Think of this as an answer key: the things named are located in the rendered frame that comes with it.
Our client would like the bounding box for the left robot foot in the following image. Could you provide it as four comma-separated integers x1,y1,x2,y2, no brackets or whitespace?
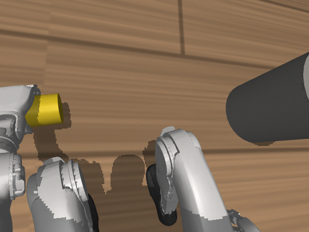
87,194,99,232

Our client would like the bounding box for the left robot hand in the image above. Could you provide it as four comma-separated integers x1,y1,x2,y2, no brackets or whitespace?
0,84,41,134

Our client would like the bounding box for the left robot arm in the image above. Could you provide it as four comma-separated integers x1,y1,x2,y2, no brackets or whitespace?
0,111,26,232

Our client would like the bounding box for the right robot foot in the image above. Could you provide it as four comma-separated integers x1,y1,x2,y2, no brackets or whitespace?
146,164,177,226

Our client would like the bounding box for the right robot hand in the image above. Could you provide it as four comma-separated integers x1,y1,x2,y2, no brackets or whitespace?
227,209,261,232

